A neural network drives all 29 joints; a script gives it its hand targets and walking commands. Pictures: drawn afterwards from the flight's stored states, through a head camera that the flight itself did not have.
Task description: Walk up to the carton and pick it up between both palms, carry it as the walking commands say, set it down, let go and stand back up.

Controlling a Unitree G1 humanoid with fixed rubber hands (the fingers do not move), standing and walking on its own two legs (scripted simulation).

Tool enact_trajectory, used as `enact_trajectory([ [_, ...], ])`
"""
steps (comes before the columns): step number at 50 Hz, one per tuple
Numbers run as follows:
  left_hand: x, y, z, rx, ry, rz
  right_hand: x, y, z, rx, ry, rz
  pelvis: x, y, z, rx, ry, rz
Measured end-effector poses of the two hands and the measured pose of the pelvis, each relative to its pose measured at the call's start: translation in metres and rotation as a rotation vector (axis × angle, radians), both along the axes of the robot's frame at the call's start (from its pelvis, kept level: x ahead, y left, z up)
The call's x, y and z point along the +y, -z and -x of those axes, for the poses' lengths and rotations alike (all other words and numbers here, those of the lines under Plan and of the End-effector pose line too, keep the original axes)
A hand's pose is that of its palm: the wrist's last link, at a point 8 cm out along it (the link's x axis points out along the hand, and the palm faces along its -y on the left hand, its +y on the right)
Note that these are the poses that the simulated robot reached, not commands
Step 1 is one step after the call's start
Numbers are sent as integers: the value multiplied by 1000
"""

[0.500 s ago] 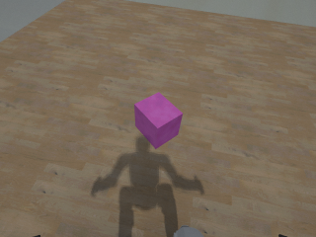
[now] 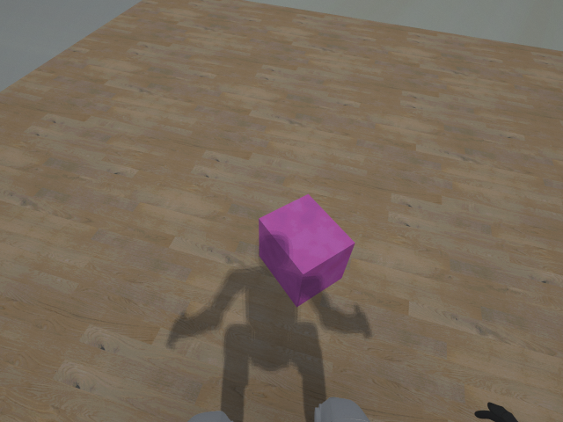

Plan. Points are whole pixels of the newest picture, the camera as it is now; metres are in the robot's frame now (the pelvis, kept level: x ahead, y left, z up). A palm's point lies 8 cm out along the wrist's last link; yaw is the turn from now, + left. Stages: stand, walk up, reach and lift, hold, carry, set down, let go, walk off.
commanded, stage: walk up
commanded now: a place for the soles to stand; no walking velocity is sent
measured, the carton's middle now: (302, 250) +0.77 -0.10 -0.62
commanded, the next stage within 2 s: none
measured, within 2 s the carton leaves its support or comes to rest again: neither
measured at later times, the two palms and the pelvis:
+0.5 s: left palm (55, 362) +0.21 +0.34 -0.07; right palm (482, 333) +0.27 -0.33 -0.08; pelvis +0.18 -0.01 +0.01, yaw +0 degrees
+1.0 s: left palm (120, 262) +0.39 +0.31 -0.10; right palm (450, 293) +0.35 -0.31 -0.09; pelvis +0.27 +0.00 +0.01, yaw -2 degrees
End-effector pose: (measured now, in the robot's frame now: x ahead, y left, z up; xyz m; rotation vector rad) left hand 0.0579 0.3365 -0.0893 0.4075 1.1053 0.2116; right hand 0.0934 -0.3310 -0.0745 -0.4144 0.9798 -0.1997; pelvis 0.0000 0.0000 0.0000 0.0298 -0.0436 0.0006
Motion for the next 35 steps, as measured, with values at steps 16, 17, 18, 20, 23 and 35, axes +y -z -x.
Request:
enact_trajectory([
  [16, -38, -22, -135, -102, 5, -13, -37, 18, -81, 127, 41, -18, -30, -5, -117, 4, 13, 40],
  [17, -36, -24, -136, -90, -2, -16, -33, 16, -93, 123, 25, -27, -29, -7, -123, 5, 10, 40],
  [18, -34, -25, -136, -78, -6, -20, -28, 15, -103, 120, 12, -35, -28, -9, -130, 7, 9, 39],
  [20, -27, -26, -137, -52, -15, -24, -20, 11, -125, 112, -9, -46, -25, -11, -143, 10, 7, 41],
  [23, -12, -23, -141, -16, -33, -25, -8, 6, -158, 96, -31, -44, -15, -11, -163, 12, 9, 45],
  [35, -1, 9, -233, 31, 16, 15, 5, 0, -218, 43, 34, 27, 9, 0, -229, 10, 19, 29],
])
